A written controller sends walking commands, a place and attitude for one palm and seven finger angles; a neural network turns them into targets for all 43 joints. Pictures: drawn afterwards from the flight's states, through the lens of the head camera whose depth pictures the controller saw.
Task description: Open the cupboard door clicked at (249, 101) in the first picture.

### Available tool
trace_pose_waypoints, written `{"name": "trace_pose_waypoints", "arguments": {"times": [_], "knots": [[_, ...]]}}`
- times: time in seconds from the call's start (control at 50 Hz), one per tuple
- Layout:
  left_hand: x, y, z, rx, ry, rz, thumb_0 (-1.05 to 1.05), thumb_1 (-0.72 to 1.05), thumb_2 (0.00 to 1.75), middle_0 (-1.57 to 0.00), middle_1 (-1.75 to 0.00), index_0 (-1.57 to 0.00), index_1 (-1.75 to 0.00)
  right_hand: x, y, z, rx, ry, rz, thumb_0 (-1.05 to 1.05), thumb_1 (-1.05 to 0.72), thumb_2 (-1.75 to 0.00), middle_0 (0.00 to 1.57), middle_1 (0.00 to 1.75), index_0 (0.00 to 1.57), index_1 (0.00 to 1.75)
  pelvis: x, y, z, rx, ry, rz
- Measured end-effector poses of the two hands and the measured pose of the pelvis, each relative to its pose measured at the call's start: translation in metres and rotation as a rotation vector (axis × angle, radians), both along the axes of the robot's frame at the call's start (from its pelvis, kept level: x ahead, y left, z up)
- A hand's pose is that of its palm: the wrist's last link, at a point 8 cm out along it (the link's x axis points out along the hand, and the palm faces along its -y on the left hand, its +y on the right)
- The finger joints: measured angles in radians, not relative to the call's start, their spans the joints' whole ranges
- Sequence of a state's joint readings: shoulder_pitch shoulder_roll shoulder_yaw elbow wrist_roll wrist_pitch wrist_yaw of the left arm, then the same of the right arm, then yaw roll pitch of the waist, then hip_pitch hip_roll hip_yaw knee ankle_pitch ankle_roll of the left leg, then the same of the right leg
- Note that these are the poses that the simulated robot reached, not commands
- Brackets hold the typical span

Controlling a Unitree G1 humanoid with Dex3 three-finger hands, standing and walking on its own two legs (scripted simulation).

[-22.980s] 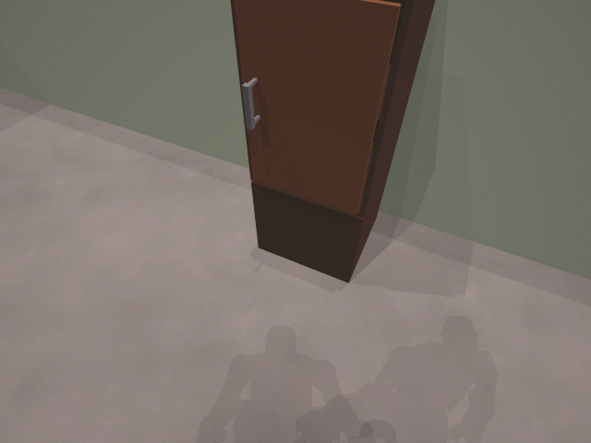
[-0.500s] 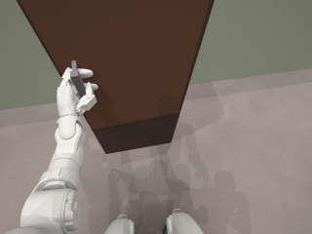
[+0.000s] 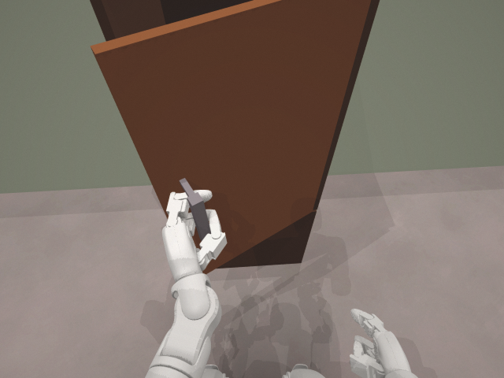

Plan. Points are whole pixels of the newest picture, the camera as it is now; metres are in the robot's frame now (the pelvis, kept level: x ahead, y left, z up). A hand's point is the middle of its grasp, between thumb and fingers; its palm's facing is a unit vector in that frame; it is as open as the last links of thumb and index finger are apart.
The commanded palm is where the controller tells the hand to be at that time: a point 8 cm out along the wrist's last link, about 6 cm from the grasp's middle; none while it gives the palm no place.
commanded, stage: pull the door open along its arc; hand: left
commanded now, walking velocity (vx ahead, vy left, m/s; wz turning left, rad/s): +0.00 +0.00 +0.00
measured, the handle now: (196, 213) +0.37 +0.11 +0.04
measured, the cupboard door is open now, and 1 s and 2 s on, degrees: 29 40 38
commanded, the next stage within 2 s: open thumb and fingers to let go in 0.44 s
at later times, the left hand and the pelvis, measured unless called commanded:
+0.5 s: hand (254, 270) +0.27 +0.01 +0.05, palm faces +0.28 -0.96 -0.08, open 6.1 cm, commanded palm +0.22 +0.05 +0.04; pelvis +0.01 -0.05 +0.01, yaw +3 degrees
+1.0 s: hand (242, 263) +0.28 +0.03 +0.04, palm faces +0.44 -0.90 -0.06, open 11.4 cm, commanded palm +0.23 +0.07 +0.04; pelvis -0.02 -0.06 -0.01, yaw +3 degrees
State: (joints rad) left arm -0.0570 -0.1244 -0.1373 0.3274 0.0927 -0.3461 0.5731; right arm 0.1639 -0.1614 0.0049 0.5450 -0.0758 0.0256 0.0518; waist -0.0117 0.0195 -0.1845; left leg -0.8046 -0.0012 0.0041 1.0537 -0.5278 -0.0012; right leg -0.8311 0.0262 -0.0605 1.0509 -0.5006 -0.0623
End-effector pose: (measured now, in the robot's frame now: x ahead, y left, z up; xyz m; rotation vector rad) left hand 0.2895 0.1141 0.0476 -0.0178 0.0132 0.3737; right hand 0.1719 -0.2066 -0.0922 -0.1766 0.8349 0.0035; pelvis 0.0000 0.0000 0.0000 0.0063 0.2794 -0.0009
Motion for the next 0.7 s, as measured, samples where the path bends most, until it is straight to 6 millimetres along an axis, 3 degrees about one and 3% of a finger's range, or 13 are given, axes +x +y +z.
{"name": "trace_pose_waypoints", "arguments": {"times": [0.16, 0.42, 0.54, 0.7], "knots": [[-0.016, -0.018, 0.006, 0.027, 0.072, 0.024, 0.04, 0.71, 0.75, -0.33, -1.26, -0.37, -1.34, 0.005, -0.004, 0.002, 0.045, -0.031, 0.022, 0.01, -0.91, -0.89, 0.20, 0.30, 0.21, 0.30, 0.002, -0.018, 0.004, 0.011, -0.022, 0.018], [-0.053, -0.054, 0.012, 0.040, 0.134, -0.089, 0.03, 0.71, 0.75, -0.27, -1.19, -0.33, -1.32, 0.004, -0.047, 0.012, 0.037, -0.070, -0.008, 0.02, -0.91, -0.89, 0.20, 0.30, 0.20, 0.30, 0.009, -0.047, 0.010, 0.029, -0.056, 0.044], [-0.055, -0.057, 0.011, 0.062, 0.128, -0.067, 0.02, 0.69, 0.79, -0.27, -1.19, -0.32, -1.31, 0.009, -0.060, 0.012, 0.019, -0.096, -0.008, 0.02, -0.91, -0.89, 0.20, 0.30, 0.20, 0.30, 0.010, -0.055, 0.009, 0.039, -0.049, 0.040], [-0.048, -0.047, 0.002, 0.065, 0.085, 0.058, -0.02, 0.57, 0.79, -0.33, -1.27, -0.35, -1.32, 0.009, -0.066, -0.010, 0.007, -0.071, 0.011, 0.02, -0.91, -0.89, 0.20, 0.30, 0.20, 0.30, 0.000, -0.061, -0.003, 0.049, -0.017, 0.041]]}}
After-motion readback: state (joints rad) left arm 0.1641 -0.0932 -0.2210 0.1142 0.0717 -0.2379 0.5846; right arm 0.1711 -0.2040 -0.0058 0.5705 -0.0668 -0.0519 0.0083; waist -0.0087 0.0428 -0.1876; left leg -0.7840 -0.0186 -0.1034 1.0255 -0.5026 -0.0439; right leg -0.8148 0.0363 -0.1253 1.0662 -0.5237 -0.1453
